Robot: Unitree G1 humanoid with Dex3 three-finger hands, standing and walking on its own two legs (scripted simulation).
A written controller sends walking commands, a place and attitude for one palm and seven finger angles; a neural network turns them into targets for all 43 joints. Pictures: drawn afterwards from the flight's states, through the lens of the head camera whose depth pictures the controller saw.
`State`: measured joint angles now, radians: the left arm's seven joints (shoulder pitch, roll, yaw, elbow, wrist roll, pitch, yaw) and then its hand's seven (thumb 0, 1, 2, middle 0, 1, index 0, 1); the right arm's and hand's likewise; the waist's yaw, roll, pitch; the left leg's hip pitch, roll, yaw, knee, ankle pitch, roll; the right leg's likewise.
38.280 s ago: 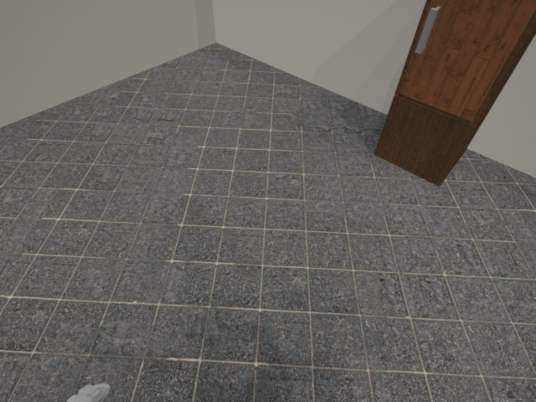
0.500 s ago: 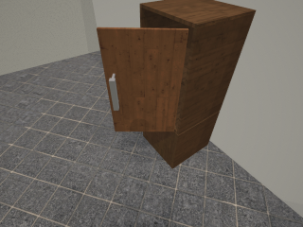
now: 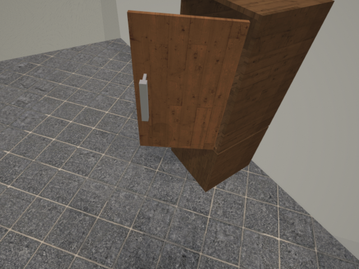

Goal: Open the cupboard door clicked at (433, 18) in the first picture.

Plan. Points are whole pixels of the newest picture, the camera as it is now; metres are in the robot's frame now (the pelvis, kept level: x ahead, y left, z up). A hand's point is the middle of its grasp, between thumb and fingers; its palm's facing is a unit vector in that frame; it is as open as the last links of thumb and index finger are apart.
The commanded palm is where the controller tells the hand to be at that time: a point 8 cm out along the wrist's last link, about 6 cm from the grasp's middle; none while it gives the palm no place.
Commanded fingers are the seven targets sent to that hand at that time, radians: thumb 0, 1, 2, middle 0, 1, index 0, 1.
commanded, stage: shuffle to correct the standing spot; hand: left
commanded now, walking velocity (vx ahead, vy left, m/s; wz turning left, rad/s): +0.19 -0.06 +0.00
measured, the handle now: (145, 98) +0.68 +0.16 -0.03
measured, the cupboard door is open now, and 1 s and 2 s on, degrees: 55 55 55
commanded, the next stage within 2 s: come to a stop and stand still in 0.40 s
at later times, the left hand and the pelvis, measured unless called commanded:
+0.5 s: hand out of the picture +0.14 +0.16 -0.17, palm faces +0.08 -0.98 -0.18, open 7.2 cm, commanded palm none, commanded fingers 0.00 0.90 0.90 -0.20 -0.30 -0.20 -0.30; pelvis +0.13 -0.02 +0.00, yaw +3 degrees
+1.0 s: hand (122, 253) +0.20 +0.15 -0.16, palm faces +0.08 -0.96 -0.25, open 7.4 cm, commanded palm none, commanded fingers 0.00 0.90 0.90 -0.20 -0.30 -0.20 -0.30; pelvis +0.17 -0.04 +0.00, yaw +3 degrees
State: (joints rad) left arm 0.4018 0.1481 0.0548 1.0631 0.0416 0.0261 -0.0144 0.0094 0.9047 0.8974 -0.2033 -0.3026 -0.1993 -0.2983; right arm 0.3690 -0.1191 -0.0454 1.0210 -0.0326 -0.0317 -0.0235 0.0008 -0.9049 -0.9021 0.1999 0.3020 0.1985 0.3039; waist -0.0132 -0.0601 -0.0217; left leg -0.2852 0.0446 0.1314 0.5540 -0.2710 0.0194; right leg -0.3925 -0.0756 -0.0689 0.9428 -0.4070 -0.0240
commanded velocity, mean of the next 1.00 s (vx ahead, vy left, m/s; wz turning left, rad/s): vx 0.01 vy -0.02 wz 0.00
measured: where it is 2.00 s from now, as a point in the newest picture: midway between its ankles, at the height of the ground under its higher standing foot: outside the picture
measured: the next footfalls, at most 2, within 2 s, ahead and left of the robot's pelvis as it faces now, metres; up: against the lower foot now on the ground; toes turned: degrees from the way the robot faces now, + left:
right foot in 0.26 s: +0.16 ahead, -0.14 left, +0.00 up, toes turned -7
left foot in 0.54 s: +0.22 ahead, +0.09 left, +0.00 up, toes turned +11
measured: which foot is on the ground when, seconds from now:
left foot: down 0.00-0.26, up 0.28-0.52, down 0.54-0.84, up 0.86-1.00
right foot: up 0.00-0.24, down 0.26-0.54, up 0.56-0.78, down 0.80-1.00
